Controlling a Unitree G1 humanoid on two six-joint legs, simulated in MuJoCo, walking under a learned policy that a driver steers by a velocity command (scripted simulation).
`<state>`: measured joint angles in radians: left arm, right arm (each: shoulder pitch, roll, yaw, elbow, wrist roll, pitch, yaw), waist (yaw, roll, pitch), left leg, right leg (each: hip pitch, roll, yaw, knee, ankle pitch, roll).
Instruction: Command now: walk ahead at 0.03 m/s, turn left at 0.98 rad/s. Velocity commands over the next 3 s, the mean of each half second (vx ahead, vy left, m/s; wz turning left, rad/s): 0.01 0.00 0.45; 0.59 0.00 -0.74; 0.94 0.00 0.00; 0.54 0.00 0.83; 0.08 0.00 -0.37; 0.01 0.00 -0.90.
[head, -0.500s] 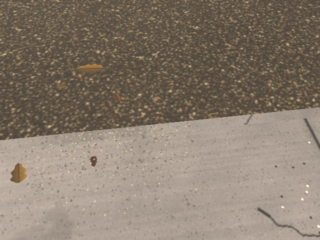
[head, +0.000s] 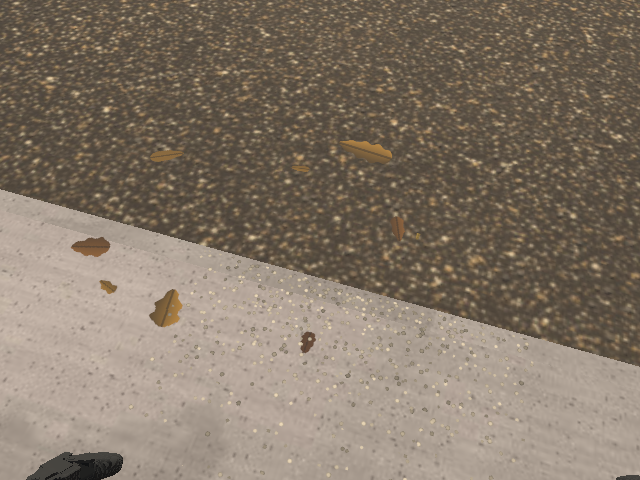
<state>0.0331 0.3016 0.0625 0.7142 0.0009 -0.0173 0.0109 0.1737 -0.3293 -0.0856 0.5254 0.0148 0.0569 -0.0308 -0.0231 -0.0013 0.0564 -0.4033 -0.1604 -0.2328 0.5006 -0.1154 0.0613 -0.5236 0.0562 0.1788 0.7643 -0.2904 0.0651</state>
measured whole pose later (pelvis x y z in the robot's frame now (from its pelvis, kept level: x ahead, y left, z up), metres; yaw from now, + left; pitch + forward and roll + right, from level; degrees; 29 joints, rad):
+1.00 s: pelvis +0.20 -0.14 -0.05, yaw -14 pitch +2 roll +2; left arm 0.10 0.33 0.06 0.58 -0.06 -0.01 -0.06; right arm 0.39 -0.34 -0.10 0.79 0.01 -0.05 0.01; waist -0.04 0.00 0.03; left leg 0.15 0.22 0.29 0.60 -0.50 -0.11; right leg -0.63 -0.05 -0.08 0.85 -0.25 -0.11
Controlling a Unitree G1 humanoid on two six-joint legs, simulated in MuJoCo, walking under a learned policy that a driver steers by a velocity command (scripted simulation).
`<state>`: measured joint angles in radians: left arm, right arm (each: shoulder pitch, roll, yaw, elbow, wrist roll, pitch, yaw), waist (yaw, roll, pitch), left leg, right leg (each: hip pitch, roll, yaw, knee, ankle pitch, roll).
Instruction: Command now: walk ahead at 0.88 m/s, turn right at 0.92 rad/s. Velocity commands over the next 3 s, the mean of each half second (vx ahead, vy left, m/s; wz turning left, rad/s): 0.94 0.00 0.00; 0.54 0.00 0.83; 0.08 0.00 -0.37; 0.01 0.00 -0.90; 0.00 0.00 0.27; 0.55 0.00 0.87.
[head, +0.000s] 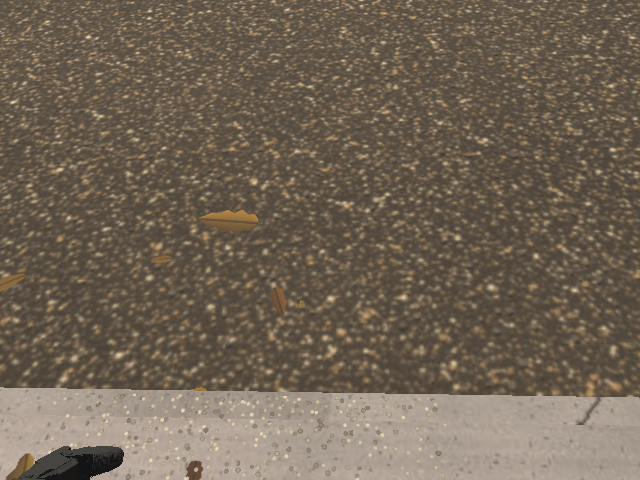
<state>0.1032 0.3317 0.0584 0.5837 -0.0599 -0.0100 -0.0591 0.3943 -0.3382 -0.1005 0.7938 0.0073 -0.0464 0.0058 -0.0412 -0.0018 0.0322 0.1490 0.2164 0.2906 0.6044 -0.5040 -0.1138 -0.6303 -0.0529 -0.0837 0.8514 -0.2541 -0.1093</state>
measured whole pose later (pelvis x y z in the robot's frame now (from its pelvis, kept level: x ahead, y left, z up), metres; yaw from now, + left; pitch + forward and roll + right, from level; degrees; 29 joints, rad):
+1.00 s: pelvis +0.77 -0.15 -0.07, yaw +30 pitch +1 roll -1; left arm 0.23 0.20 0.04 0.72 0.03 -0.05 0.01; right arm 0.24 -0.30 -0.08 0.65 0.03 0.04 -0.06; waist -0.02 0.05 0.03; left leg -0.74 -0.04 -0.10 1.71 -0.46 -0.06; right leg -0.35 0.04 0.02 0.47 -0.15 -0.02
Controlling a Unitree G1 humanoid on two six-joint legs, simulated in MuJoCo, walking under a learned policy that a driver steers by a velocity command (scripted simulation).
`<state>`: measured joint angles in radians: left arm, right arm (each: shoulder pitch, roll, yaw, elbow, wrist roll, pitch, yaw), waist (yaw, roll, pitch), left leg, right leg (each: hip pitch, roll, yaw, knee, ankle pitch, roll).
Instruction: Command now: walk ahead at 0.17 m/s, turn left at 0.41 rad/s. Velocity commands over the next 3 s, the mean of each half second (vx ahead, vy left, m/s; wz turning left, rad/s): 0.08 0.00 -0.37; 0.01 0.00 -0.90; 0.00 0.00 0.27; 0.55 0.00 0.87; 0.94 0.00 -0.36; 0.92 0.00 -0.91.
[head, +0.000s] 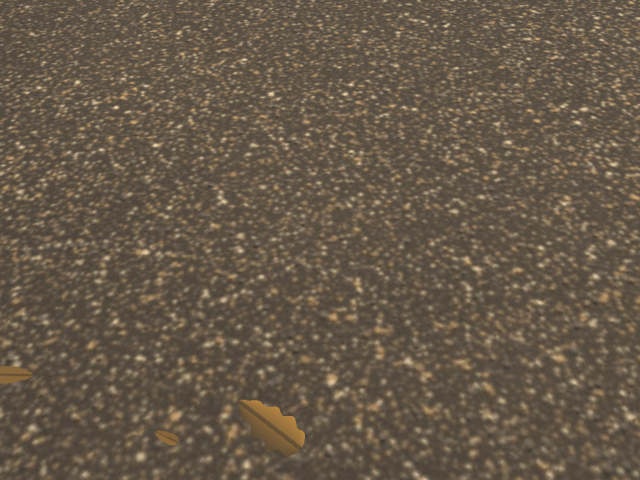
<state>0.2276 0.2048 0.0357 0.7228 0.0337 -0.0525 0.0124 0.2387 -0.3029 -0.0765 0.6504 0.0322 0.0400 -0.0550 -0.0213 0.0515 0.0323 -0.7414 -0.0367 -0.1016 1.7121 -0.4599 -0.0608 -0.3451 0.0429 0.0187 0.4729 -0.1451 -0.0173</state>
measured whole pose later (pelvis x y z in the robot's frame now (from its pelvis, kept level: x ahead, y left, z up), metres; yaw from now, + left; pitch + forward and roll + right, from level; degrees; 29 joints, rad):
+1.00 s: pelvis +0.09 -0.09 +0.00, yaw -42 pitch +3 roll +2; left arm 0.17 0.34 0.09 0.58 -0.02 0.07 0.04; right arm 0.07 -0.29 -0.09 0.68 -0.01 -0.01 -0.01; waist 0.01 0.00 0.04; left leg -0.53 -0.07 -0.16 0.76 -0.27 -0.07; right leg -0.36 0.14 0.25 0.56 -0.23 -0.04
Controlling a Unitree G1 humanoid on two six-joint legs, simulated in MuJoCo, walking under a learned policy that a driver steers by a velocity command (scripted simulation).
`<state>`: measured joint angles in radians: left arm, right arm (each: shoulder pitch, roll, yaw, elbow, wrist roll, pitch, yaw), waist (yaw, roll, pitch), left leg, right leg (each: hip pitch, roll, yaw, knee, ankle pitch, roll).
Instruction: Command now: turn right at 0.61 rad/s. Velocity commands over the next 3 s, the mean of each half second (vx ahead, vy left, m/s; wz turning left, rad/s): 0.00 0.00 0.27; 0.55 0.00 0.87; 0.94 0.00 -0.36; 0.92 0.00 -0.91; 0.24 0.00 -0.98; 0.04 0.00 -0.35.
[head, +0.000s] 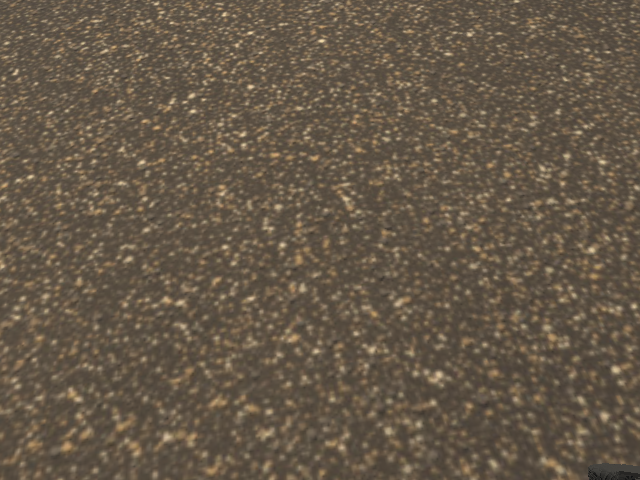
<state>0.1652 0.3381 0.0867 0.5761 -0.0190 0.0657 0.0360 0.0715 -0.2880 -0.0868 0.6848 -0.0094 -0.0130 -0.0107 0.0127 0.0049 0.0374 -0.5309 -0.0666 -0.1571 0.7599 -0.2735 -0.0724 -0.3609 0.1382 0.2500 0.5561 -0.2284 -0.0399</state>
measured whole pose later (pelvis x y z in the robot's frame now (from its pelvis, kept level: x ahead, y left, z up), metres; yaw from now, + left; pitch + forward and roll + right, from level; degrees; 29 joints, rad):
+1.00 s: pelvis +0.17 +0.23 -0.01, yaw +39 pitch +1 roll -1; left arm 0.23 0.33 0.06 0.68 -0.01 -0.12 -0.01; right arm 0.32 -0.31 -0.04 0.64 0.01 -0.04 0.04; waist 0.01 -0.04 0.05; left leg -0.27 -0.07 -0.01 0.61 -0.37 0.10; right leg -0.52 -0.10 0.06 1.24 -0.30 0.01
